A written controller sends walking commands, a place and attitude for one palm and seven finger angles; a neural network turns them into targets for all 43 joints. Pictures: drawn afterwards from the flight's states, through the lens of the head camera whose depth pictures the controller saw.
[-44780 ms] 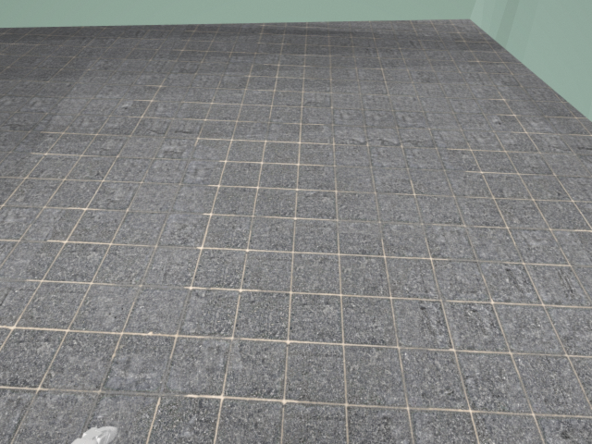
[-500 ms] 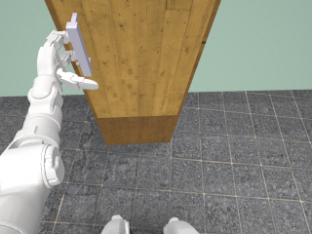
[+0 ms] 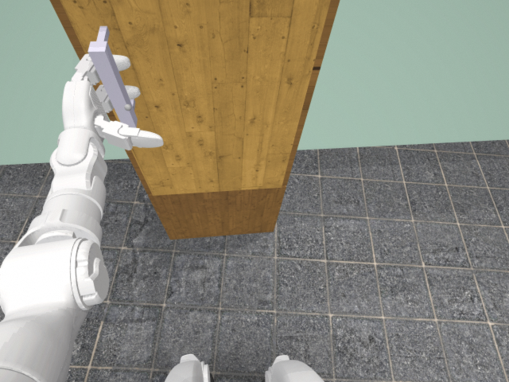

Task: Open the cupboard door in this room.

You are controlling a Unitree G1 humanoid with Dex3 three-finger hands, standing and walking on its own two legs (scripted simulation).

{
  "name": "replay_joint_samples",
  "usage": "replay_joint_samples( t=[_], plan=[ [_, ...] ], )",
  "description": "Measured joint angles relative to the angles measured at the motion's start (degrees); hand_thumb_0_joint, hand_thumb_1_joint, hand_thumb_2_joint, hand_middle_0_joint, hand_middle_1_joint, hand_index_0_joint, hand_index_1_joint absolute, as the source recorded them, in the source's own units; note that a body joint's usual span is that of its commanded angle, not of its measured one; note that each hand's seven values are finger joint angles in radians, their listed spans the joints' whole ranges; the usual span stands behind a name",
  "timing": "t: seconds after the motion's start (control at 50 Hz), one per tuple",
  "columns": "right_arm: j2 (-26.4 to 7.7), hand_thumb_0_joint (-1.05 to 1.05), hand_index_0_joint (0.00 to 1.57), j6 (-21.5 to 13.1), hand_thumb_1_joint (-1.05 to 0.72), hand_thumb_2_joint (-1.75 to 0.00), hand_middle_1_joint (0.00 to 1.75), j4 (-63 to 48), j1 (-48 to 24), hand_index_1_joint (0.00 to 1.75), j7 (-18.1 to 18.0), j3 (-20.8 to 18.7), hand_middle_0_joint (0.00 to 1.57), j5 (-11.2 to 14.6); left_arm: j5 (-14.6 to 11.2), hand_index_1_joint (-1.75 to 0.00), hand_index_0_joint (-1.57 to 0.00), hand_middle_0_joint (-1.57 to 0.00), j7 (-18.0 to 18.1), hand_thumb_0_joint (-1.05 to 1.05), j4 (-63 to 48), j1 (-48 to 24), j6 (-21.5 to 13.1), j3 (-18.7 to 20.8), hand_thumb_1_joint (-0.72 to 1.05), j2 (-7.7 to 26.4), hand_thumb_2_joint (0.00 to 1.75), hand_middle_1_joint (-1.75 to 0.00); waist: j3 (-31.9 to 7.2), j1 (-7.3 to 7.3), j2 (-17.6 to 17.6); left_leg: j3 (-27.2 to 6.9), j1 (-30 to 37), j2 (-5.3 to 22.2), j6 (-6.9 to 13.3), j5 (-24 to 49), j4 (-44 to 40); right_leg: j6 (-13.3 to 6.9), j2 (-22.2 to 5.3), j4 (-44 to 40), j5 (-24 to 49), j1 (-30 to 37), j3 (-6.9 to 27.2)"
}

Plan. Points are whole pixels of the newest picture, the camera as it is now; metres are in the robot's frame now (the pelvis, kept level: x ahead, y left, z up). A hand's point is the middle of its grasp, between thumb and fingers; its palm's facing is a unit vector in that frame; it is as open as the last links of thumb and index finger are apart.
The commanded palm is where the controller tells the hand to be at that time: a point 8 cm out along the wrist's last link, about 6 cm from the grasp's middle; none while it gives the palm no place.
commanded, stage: slide the fingers in behind the handle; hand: left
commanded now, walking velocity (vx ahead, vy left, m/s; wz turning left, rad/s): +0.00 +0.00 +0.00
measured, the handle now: (117, 81) +0.58 +0.16 +0.10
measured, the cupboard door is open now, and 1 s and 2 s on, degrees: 0 1 39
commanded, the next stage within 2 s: close the thumb around the handle in 0.26 s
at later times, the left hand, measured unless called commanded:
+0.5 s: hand (127, 109) +0.51 +0.14 +0.10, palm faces +0.01 -1.00 +0.00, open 13.6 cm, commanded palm +0.49 +0.20 +0.10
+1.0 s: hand (128, 109) +0.52 +0.14 +0.10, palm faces +0.02 -1.00 +0.00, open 5.9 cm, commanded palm +0.49 +0.19 +0.10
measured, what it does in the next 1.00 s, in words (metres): stands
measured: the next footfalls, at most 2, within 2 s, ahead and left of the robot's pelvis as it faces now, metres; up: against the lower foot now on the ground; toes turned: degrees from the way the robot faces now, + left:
none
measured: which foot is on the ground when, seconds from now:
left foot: down 0.00-1.00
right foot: down 0.00-1.00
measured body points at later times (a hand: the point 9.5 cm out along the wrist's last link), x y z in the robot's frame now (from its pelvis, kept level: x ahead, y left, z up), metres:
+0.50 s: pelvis +0.00 +0.01 +0.00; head +0.10 +0.01 +0.44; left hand +0.51 +0.20 +0.11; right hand +0.00 -0.26 -0.12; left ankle +0.02 +0.11 -0.69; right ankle -0.03 -0.09 -0.69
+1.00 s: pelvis +0.00 +0.01 +0.00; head +0.10 +0.02 +0.44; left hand +0.51 +0.20 +0.11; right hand -0.02 -0.25 -0.12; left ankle +0.02 +0.11 -0.69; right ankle -0.03 -0.09 -0.69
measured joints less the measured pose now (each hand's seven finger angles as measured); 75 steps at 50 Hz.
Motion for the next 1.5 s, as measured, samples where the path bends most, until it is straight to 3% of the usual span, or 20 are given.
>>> replay_joint_samples(
  t=[0.4,0.5,0.64,0.98,1.3,1.5],
  plan=[
    [0.0,0.01,0.2,-0.2,-0.91,-0.9,0.3,-0.2,-1.9,0.3,0.1,-0.2,0.2,0.1,0.0,-1.2,-0.29,-0.29,0.7,-0.01,0.2,0.4,-1.1,-1.2,-0.5,-1.3,0.3,-1.19,-0.4,0.53,-0.1,0.2,0.3,-0.4,0.4,-0.1,0.2,0.4,-0.4,0.3,-0.2,0.3,0.2],
    [0.1,0.01,0.2,-0.2,-0.9,-0.9,0.3,-0.1,-2.0,0.3,0.1,0.0,0.2,0.0,0.0,-1.21,-0.3,-0.3,0.9,-0.01,1.1,-0.6,-0.8,-1.5,-0.43,-1.4,0.33,-1.2,-0.3,0.43,-0.1,0.0,0.0,-0.5,0.5,-0.2,0.6,0.5,-0.5,0.5,-0.3,0.1,0.1],
    [0.1,0.01,0.2,-0.4,-0.9,-0.9,0.3,0.1,-1.5,0.3,0.1,-0.1,0.2,-0.2,0.3,-1.24,-0.32,-0.32,1.3,-0.01,1.0,-0.7,-1.2,-1.6,-0.16,-1.1,0.45,-1.23,-0.2,0.22,0.0,0.0,-0.7,-0.6,0.6,-0.3,1.0,0.7,-0.5,0.8,-0.3,-0.4,0.1],
    [0.2,0.01,0.2,0.0,-0.9,-0.9,0.3,0.4,-0.9,0.3,0.4,-0.3,0.2,-0.4,0.0,-1.31,-0.36,-0.35,2.8,0.01,0.4,-0.1,-1.2,-1.7,0.71,-1.9,0.82,-1.3,-0.4,0.19,0.3,0.3,-0.3,-0.6,0.8,-0.4,0.8,0.8,-0.5,0.6,-0.2,-0.2,0.4],
    [0.0,0.01,0.2,0.3,-0.9,-0.9,0.3,-0.1,-1.4,0.3,0.3,-0.4,0.2,-0.2,0.0,-1.33,-0.33,-0.33,2.3,0.01,-1.1,1.2,-1.0,-1.4,0.72,-2.2,0.8,-1.32,-0.7,0.57,0.2,0.3,0.0,-0.5,0.4,-0.4,0.5,0.5,-0.4,0.7,-0.4,-0.1,0.5],
    [0.3,0.01,0.2,1.5,-0.91,-0.9,0.3,-2.5,-1.2,0.3,0.7,-1.1,0.2,1.1,-3.5,-1.32,-0.31,-0.32,1.2,0.01,-15.8,15.3,0.6,-4.1,0.72,-7.2,0.76,-1.32,-1.6,2.97,0.2,1.5,5.7,-0.4,0.3,-0.3,-2.9,0.4,-0.2,-2.3,0.0,4.9,1.8]
  ],
)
